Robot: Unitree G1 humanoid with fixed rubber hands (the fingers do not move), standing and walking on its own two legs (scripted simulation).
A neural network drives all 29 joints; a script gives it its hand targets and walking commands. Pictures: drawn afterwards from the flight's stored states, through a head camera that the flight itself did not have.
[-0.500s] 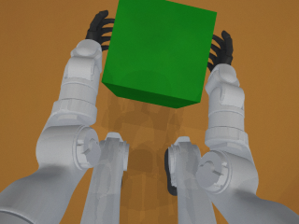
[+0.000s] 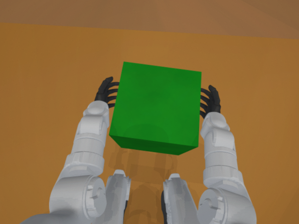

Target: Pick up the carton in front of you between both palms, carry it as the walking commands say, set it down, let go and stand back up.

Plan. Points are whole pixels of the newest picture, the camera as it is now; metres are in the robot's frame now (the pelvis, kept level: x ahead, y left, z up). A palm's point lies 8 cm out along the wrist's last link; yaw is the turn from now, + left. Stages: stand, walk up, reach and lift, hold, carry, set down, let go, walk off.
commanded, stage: reach and lift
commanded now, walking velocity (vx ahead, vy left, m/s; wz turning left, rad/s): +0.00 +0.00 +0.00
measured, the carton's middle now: (155, 115) +0.43 +0.00 -0.11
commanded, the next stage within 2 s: hold in 1.70 s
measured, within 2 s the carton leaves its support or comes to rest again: neither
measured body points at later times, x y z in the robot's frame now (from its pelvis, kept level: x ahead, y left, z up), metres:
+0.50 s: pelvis +0.04 -0.01 +0.13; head +0.09 +0.00 +0.57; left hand +0.38 +0.15 +0.11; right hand +0.39 -0.15 +0.12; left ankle +0.08 +0.12 -0.58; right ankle +0.07 -0.13 -0.58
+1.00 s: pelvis +0.04 -0.01 +0.16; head +0.02 -0.01 +0.61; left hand +0.35 +0.15 +0.18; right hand +0.37 -0.15 +0.18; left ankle +0.08 +0.12 -0.58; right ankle +0.07 -0.13 -0.58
